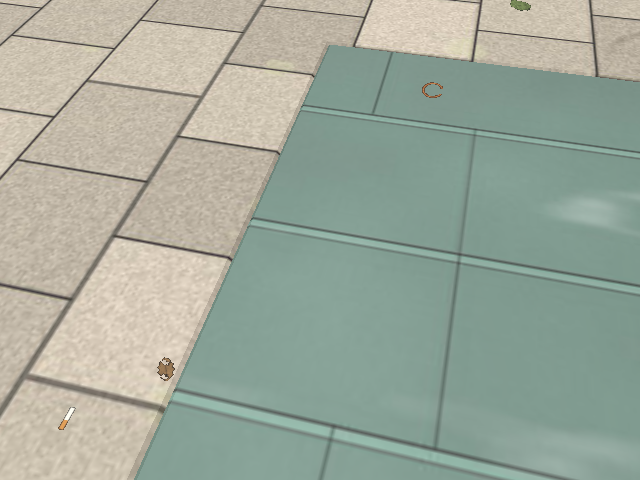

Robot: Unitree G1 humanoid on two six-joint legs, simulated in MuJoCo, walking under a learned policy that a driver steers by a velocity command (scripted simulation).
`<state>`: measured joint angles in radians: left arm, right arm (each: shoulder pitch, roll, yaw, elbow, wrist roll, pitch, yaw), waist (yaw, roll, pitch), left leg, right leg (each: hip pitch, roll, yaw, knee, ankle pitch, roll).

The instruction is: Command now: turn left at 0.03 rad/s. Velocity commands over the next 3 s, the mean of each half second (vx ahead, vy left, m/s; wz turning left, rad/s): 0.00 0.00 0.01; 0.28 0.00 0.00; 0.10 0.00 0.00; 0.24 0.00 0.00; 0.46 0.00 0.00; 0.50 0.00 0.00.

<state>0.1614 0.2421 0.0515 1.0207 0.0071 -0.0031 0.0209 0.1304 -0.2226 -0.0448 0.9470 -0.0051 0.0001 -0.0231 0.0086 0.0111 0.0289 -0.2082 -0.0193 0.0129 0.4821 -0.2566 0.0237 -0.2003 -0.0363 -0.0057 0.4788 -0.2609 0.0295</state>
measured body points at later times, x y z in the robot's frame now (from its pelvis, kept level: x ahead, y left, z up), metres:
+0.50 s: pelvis -0.01 -0.01 +0.00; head +0.00 +0.00 +0.45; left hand +0.04 +0.25 -0.15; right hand +0.04 -0.26 -0.15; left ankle +0.00 +0.10 -0.74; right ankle +0.00 -0.14 -0.74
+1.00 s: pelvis +0.12 -0.04 +0.01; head +0.14 -0.06 +0.45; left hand +0.04 +0.19 -0.13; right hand +0.28 -0.29 -0.12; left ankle +0.25 +0.11 -0.68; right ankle +0.01 -0.13 -0.74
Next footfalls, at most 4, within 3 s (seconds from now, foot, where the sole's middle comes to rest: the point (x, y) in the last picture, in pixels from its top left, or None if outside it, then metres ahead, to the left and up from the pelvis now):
1.14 left None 0.37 0.07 -0.78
1.46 right None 0.32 -0.16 -0.78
2.30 right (405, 369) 0.77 -0.15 -0.78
2.88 left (306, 265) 1.08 0.09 -0.78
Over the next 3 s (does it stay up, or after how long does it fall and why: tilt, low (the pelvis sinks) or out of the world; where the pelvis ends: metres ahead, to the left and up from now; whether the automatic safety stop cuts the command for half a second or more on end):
stays up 0.97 0.00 0.00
